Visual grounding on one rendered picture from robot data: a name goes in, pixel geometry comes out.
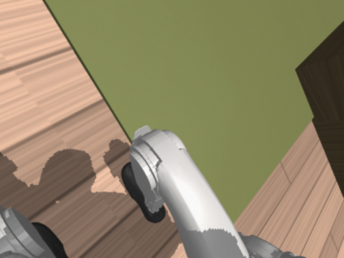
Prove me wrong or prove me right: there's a right robot foot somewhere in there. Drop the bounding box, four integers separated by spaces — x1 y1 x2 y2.
121 162 166 223

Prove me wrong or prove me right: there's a left robot foot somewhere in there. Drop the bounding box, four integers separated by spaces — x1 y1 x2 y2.
32 222 68 258

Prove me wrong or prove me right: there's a right robot hand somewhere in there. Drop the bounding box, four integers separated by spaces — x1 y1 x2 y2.
238 232 284 258

